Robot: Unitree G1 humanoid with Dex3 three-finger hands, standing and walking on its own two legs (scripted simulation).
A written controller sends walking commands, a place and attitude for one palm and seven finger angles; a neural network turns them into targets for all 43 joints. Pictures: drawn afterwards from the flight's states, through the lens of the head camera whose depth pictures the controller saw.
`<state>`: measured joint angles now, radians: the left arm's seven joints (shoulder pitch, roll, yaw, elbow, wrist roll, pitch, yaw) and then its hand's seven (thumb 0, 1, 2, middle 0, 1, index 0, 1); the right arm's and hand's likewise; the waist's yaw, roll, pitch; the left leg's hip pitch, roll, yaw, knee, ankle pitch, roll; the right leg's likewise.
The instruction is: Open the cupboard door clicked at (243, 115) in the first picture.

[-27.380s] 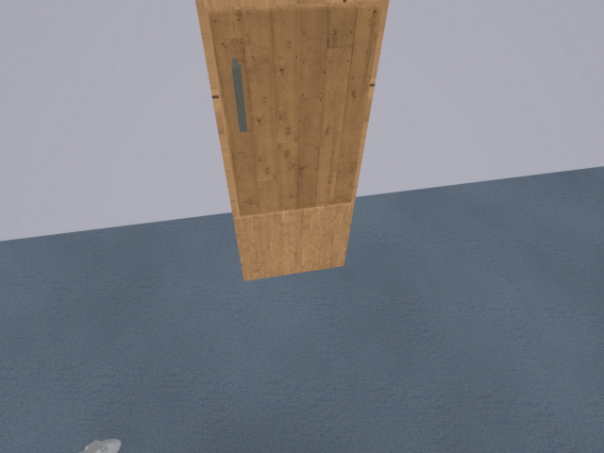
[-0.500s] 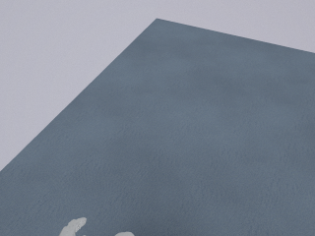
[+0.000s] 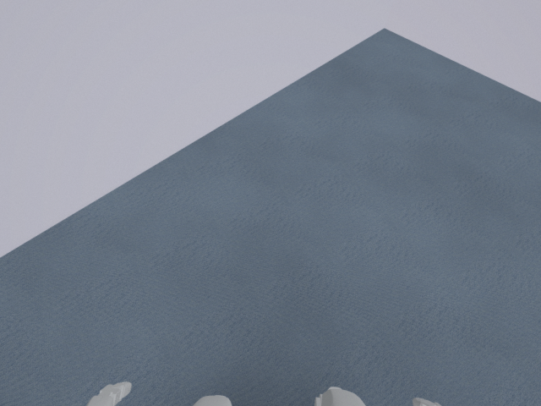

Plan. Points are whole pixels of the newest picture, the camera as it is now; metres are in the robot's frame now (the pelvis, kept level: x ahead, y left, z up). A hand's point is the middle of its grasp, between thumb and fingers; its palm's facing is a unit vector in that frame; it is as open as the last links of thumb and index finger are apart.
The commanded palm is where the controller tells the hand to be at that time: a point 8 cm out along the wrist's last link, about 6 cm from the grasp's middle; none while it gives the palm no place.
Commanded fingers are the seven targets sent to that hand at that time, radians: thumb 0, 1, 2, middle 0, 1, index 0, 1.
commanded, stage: turn to face it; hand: left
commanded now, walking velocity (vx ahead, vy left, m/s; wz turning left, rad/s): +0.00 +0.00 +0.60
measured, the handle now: out of the picture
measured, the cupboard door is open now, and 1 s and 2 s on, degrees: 43 43 43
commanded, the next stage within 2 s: none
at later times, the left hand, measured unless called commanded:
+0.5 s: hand out of the picture +0.04 +0.20 -0.18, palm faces +0.32 -0.92 -0.22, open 7.4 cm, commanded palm none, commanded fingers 0.00 0.90 0.90 -0.20 -0.30 -0.20 -0.30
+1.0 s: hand out of the picture -0.03 +0.17 -0.19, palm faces +0.60 -0.77 -0.21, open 7.4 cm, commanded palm none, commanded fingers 0.00 0.90 0.90 -0.20 -0.30 -0.20 -0.30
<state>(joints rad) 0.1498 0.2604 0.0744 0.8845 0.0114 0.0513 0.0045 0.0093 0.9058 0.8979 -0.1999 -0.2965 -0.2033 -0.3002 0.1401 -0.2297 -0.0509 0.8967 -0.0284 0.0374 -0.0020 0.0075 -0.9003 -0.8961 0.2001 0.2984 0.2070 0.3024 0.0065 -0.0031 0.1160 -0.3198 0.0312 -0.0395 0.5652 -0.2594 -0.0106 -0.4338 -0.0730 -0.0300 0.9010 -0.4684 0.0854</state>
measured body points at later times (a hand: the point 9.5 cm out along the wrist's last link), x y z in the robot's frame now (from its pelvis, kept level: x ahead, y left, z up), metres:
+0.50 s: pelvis +0.02 -0.02 +0.00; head +0.07 +0.03 +0.44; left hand +0.02 +0.25 -0.16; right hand +0.19 -0.24 -0.13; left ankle +0.00 +0.09 -0.73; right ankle +0.03 -0.17 -0.66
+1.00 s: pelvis +0.04 -0.03 -0.01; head +0.08 +0.02 +0.43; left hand -0.06 +0.21 -0.17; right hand +0.30 -0.18 -0.14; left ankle -0.01 +0.06 -0.74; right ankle +0.09 -0.18 -0.72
